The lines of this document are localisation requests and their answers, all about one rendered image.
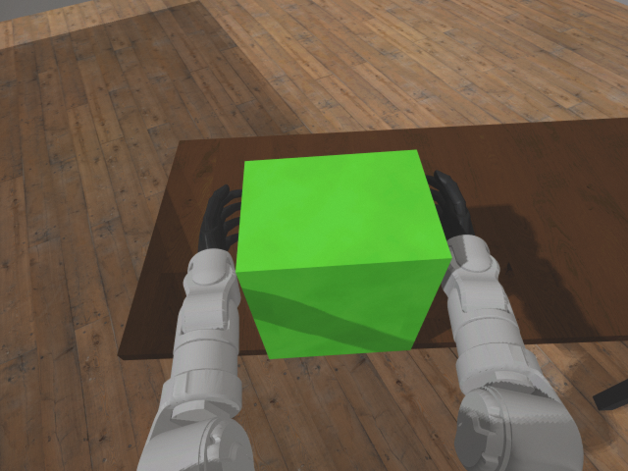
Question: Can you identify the table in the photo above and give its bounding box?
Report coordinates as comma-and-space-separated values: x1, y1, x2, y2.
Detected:
117, 118, 628, 411

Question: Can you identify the left robot forearm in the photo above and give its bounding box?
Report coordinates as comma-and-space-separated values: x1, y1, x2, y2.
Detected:
136, 248, 242, 471

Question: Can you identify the right robot forearm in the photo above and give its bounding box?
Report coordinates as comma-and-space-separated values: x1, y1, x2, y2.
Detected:
441, 235, 584, 470

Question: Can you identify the carton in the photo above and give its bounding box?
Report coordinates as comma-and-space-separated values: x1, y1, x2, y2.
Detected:
235, 149, 452, 359

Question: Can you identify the robot left hand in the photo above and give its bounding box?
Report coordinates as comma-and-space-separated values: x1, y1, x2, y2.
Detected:
197, 184, 242, 253

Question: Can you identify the robot left upper arm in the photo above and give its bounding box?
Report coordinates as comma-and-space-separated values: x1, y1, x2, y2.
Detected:
137, 416, 255, 471

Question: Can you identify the robot right upper arm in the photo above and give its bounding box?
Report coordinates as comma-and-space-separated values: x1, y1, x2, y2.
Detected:
454, 386, 583, 471

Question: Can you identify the robot right hand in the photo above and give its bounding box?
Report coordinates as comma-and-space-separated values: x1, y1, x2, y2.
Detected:
425, 170, 475, 241

